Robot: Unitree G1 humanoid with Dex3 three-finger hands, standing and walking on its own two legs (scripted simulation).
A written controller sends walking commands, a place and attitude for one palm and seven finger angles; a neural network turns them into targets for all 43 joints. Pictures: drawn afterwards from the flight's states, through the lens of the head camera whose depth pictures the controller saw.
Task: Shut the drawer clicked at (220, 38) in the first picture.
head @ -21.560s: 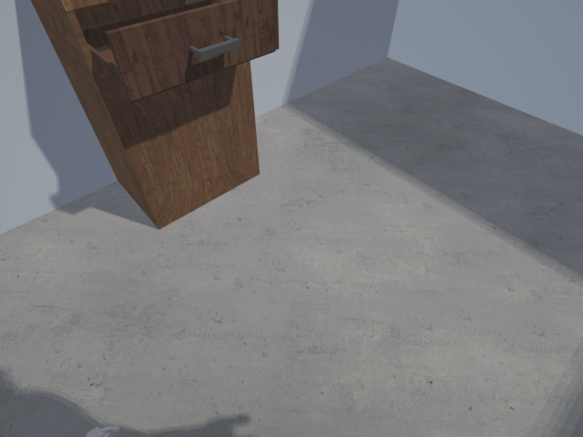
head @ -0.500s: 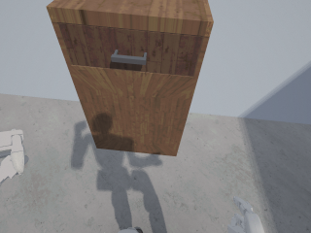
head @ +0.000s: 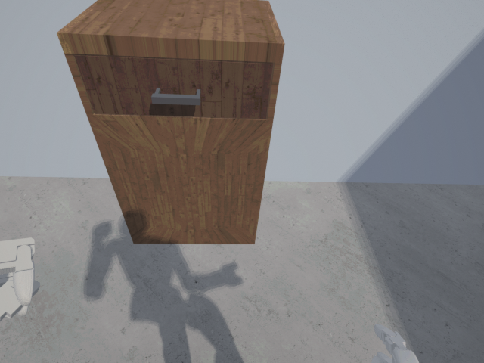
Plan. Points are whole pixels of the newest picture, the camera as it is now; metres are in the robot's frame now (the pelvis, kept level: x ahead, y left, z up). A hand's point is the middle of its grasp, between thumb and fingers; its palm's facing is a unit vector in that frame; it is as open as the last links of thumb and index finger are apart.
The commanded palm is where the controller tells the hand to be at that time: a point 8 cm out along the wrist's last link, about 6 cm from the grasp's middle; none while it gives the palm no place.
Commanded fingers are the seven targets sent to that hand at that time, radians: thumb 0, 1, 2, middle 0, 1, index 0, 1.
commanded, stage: stop stepping back and stand still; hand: left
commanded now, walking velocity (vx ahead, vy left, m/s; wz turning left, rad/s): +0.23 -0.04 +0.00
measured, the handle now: (177, 95) +0.79 +0.25 +0.05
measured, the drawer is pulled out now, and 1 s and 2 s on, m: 0.00 0.00 0.00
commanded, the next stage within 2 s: let the arm hang, fingers relaxed in 0.92 s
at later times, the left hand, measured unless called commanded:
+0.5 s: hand (19, 295) +0.15 +0.26 +0.16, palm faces +0.44 -0.77 -0.46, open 3.2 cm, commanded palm +0.10 +0.29 +0.18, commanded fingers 0.00 0.90 0.90 -1.40 -1.60 -1.40 -1.60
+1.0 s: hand (31, 273) +0.18 +0.27 +0.16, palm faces +0.34 -0.80 -0.49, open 3.2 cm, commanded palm none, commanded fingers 0.00 0.90 0.90 -1.40 -1.60 -1.40 -1.60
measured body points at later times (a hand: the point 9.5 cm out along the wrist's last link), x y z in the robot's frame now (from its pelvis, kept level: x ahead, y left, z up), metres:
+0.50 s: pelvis -0.02 +0.00 +0.00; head -0.03 +0.00 +0.45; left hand +0.12 +0.30 +0.18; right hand +0.14 -0.22 -0.10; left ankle +0.01 +0.12 -0.70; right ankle -0.02 -0.09 -0.74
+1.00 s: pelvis +0.00 +0.02 +0.00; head +0.03 +0.03 +0.45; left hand +0.15 +0.31 +0.18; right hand +0.19 -0.19 -0.08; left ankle +0.02 +0.13 -0.73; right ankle -0.02 -0.09 -0.73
